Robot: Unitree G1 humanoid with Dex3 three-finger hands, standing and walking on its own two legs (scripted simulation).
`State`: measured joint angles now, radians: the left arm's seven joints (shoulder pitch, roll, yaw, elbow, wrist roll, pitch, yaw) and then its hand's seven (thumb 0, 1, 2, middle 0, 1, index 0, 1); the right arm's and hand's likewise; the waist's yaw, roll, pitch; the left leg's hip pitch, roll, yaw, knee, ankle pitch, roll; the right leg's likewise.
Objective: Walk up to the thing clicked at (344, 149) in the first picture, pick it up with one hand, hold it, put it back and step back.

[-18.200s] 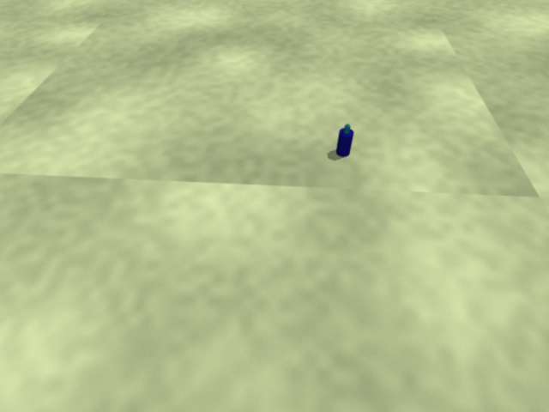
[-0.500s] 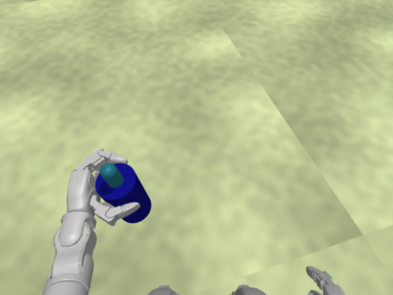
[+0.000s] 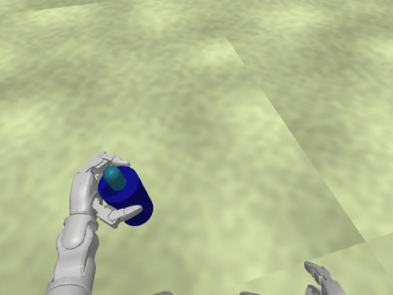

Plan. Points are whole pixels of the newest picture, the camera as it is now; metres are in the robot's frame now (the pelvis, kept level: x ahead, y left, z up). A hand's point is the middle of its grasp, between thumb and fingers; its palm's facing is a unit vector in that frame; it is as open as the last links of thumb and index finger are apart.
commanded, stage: hold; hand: left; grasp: from the side
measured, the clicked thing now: (125, 193) +0.31 +0.16 +0.03
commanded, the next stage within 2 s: crouch in 1.92 s
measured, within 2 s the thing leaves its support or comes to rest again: neither
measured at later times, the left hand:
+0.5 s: hand (116, 188) +0.32 +0.18 +0.04, palm faces +0.07 -1.00 -0.01, open 10.7 cm
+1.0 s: hand (117, 188) +0.32 +0.18 +0.04, palm faces +0.06 -1.00 -0.02, open 10.7 cm
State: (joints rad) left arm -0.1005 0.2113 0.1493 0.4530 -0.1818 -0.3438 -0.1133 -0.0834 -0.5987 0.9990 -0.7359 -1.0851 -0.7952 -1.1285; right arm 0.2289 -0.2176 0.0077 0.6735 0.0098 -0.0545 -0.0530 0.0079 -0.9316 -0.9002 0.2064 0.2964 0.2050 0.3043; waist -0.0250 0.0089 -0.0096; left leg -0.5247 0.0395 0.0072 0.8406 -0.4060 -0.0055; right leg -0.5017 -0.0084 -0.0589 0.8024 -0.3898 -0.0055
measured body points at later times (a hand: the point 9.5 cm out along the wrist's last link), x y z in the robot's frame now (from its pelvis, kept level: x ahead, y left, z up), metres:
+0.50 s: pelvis +0.00 +0.00 +0.00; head +0.04 +0.01 +0.45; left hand +0.31 +0.23 +0.04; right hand +0.13 -0.24 -0.10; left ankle +0.01 +0.12 -0.70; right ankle +0.01 -0.12 -0.70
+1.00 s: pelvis +0.00 +0.01 +0.00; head +0.04 +0.01 +0.45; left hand +0.31 +0.23 +0.04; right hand +0.12 -0.24 -0.10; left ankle +0.01 +0.12 -0.70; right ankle +0.01 -0.12 -0.70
